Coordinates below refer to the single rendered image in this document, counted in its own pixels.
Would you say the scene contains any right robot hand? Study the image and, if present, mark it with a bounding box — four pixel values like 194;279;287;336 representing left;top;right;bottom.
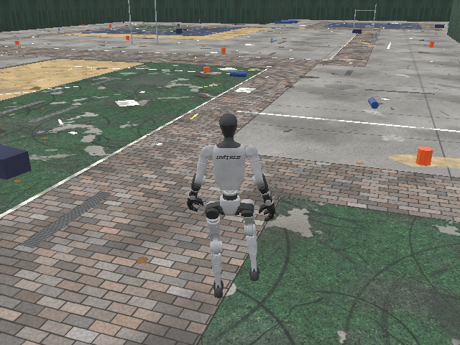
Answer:
259;203;275;221

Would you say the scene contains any left robot hand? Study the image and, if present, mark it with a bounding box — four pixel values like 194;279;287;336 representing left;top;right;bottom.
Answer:
187;198;203;212

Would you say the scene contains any right robot thigh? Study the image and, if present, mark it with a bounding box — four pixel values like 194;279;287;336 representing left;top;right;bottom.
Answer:
239;199;255;236

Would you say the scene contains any left robot upper arm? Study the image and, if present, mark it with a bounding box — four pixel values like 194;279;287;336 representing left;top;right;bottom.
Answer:
194;145;214;185

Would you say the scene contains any left robot foot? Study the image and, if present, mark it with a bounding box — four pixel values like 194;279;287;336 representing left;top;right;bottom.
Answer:
213;280;224;298

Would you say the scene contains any right robot upper arm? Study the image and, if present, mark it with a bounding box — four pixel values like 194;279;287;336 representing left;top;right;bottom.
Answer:
244;144;264;185

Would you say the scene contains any right robot forearm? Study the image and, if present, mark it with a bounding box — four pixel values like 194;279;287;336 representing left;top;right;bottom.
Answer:
257;173;273;206

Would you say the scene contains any left robot forearm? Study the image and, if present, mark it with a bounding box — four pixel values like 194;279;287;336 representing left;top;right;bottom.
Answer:
188;174;201;200

